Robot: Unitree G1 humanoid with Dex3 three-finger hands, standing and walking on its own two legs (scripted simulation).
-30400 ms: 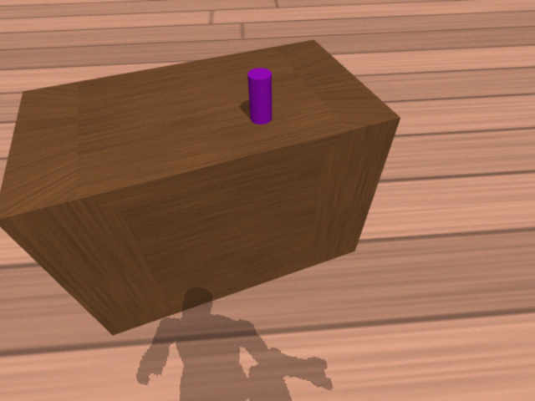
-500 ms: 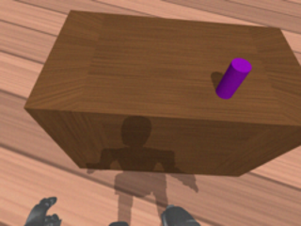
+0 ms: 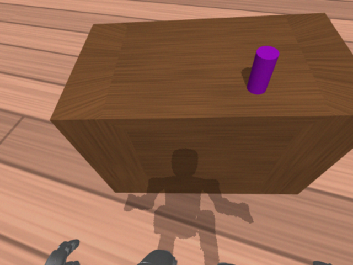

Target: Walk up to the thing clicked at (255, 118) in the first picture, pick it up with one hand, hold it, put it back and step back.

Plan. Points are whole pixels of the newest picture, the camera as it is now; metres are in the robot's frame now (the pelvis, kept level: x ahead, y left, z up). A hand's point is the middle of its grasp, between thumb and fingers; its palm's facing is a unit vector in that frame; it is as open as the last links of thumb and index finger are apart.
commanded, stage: step back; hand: right
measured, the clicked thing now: (261, 71) +0.65 -0.21 +0.00
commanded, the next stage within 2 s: none
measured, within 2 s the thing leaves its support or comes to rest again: neither
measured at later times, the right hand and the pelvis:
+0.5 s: hand out of the picture -0.01 -0.25 -0.12, palm faces -0.06 +0.89 -0.44, open 7.4 cm; pelvis -0.15 +0.02 +0.00, yaw -1 degrees
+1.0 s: hand out of the picture -0.25 -0.29 -0.17, palm faces -0.14 +0.91 -0.39, open 7.4 cm; pelvis -0.31 -0.02 -0.01, yaw +5 degrees
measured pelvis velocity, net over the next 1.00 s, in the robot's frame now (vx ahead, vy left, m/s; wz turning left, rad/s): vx -0.31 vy -0.02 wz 0.08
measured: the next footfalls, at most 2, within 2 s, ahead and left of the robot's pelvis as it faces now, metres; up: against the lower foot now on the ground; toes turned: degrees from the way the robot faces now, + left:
left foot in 0.18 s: -0.03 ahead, +0.13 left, +0.00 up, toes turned +1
right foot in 0.62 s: -0.19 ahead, -0.13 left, +0.00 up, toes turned -1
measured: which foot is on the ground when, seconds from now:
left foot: up 0.00-0.16, down 0.18-0.66, up 0.68-1.00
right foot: down 0.00-0.20, up 0.22-0.60, down 0.62-1.00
